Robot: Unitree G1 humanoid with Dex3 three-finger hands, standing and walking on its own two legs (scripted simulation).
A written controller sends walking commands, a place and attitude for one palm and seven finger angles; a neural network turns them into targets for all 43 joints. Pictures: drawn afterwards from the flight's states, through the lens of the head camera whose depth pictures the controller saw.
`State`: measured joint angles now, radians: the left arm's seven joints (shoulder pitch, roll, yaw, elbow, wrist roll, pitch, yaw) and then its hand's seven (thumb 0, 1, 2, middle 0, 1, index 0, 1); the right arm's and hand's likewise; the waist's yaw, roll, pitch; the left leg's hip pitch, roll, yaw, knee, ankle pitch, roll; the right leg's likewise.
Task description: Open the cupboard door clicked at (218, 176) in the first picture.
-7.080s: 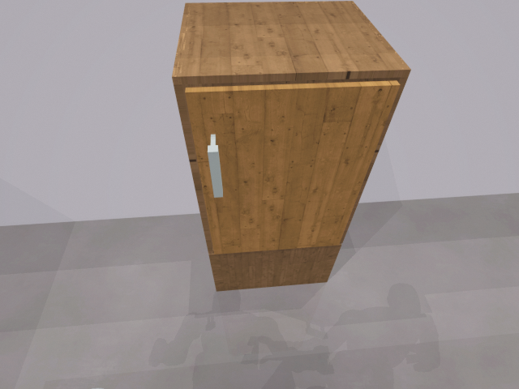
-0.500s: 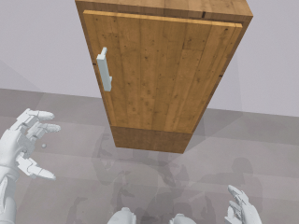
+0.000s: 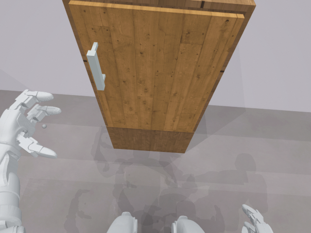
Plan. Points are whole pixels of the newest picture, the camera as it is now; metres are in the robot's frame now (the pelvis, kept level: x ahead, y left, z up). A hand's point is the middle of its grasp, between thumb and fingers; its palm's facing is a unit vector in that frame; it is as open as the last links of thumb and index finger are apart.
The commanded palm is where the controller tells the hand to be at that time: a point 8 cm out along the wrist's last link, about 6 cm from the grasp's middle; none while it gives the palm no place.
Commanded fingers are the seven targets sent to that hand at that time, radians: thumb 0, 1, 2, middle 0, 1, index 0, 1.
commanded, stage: move the hooked fingers beside the handle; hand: left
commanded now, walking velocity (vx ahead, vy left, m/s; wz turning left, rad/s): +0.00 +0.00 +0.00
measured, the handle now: (98, 67) +0.57 +0.19 +0.05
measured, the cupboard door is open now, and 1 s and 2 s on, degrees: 0 0 0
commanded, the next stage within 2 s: slide the fingers in behind the handle in 1.96 s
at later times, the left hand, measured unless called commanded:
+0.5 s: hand (58, 102) +0.42 +0.27 +0.06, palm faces -0.02 -1.00 -0.02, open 14.0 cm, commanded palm +0.41 +0.31 +0.06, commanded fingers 0.00 -0.50 0.30 -0.30 -1.20 -0.30 -1.20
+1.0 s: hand (71, 82) +0.49 +0.25 +0.06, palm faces -0.04 -1.00 -0.01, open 14.0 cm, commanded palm +0.49 +0.29 +0.05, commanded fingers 0.00 -0.50 0.30 -0.30 -1.20 -0.30 -1.20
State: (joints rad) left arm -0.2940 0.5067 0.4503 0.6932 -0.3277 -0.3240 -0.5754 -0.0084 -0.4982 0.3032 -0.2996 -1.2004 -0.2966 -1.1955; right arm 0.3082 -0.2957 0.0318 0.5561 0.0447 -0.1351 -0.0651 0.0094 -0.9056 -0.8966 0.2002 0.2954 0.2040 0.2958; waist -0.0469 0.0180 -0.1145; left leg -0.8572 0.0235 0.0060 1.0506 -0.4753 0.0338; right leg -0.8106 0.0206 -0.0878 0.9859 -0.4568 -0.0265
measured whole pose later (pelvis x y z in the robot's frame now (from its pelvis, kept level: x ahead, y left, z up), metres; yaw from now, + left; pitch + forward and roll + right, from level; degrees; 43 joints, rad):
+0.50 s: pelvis +0.00 +0.01 +0.00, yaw -1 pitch +19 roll -3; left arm -0.58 0.55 0.46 0.96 -0.22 -0.38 -0.50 -0.01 -0.50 0.30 -0.30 -1.20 -0.30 -1.20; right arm 0.34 -0.28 0.03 0.59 0.03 -0.04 -0.05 0.01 -0.91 -0.90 0.20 0.30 0.20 0.30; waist -0.09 0.01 -0.12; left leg -0.93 0.02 0.02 1.07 -0.48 0.05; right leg -0.88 0.02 -0.07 1.00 -0.45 -0.01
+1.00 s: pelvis +0.00 +0.02 -0.02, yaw -2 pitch +23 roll -5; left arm -0.85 0.63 0.45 1.16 -0.14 -0.39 -0.44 -0.01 -0.50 0.30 -0.30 -1.20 -0.30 -1.20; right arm 0.37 -0.28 0.05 0.62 0.00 0.05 -0.03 0.00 -0.91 -0.90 0.20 0.30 0.20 0.30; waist -0.16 0.02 -0.11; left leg -1.04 0.03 0.01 1.13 -0.49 0.06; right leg -0.98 0.03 -0.08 1.03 -0.45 0.00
